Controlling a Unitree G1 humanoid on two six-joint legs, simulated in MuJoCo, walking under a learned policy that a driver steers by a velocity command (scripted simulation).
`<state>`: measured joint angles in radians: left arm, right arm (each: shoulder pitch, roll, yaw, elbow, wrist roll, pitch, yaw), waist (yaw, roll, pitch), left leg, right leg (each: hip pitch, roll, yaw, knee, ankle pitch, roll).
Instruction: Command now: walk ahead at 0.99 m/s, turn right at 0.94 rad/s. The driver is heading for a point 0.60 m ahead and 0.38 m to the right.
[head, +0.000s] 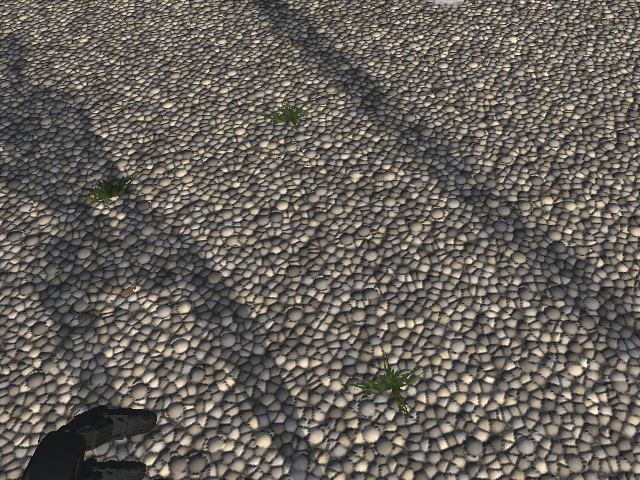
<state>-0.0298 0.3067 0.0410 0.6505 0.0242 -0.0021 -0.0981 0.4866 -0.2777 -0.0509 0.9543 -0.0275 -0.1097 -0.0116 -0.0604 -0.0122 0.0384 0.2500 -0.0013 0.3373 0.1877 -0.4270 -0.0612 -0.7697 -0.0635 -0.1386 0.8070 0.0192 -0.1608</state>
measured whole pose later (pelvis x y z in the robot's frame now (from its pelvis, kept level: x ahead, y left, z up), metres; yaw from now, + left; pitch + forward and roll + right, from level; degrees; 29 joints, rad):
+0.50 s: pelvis +0.49 -0.05 -0.01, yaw -29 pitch +2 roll +0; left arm 0.46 0.36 0.10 0.85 0.01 -0.06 -0.01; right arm -0.02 -0.28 0.01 0.58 -0.03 -0.07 0.00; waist 0.12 0.00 0.04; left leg -0.54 0.04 -0.06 0.54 -0.09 -0.02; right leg 0.08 0.17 0.30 0.59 -0.49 -0.15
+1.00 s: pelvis +0.85 -0.30 -0.02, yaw -58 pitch +0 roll +1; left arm 0.07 0.31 0.04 0.65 0.02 0.00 -0.04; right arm 0.44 -0.26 -0.03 0.84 -0.03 -0.04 -0.01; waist -0.03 -0.02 0.06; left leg -0.04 0.08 0.13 1.23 -0.35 -0.05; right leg -0.52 0.14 -0.13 0.76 -0.26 -0.23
